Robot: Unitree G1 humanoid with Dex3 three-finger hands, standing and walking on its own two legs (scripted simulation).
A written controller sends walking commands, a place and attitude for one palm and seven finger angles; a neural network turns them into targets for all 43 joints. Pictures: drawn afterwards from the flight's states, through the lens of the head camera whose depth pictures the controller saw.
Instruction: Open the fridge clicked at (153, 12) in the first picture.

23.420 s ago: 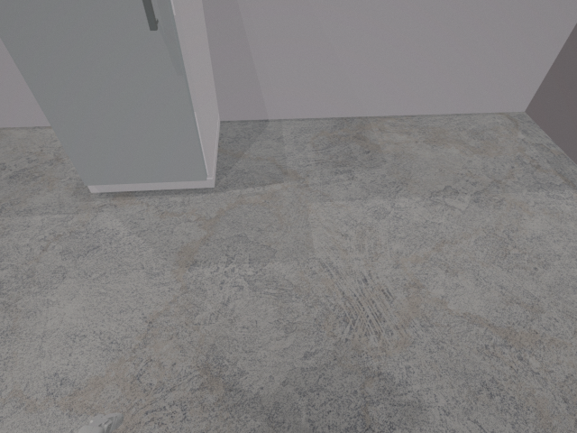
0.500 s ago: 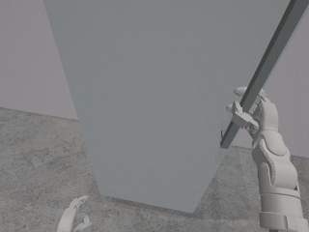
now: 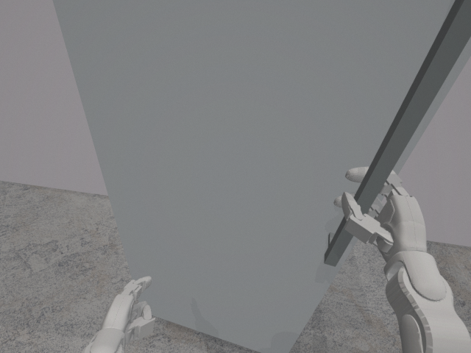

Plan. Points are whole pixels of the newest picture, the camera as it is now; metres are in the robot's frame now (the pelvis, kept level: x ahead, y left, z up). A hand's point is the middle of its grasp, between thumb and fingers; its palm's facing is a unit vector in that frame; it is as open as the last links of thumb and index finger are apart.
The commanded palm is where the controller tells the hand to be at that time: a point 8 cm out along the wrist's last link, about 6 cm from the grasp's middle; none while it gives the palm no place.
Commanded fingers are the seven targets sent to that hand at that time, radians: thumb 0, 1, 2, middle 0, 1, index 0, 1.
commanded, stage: walk backward, drawing the door open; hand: right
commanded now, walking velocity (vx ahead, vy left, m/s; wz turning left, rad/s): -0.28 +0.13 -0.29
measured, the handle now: (383, 150) +0.32 -0.17 +0.27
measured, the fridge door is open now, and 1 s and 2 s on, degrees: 10 36 62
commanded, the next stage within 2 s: none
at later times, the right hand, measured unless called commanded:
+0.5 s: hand (328, 296) +0.15 -0.08 +0.17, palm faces +0.06 +0.98 -0.20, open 6.8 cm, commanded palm +0.12 -0.13 +0.18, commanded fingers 0.00 -0.90 -0.90 0.45 1.40 0.45 1.40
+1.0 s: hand out of the picture +0.08 -0.01 +0.17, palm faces +0.39 +0.90 -0.20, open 6.9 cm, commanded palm +0.04 -0.04 +0.18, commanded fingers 0.00 -0.90 -0.90 0.45 1.40 0.45 1.40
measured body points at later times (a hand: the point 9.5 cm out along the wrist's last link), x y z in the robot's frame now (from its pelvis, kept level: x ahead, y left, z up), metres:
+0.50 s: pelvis -0.09 +0.04 -0.01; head -0.06 +0.06 +0.44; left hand +0.08 +0.23 -0.12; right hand +0.14 -0.13 +0.19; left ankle -0.05 +0.09 -0.74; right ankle -0.01 -0.11 -0.74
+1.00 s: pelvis -0.11 +0.20 -0.02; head -0.05 +0.17 +0.42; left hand +0.15 +0.33 -0.12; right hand +0.06 -0.05 +0.18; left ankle -0.03 +0.29 -0.74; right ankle -0.15 +0.07 -0.71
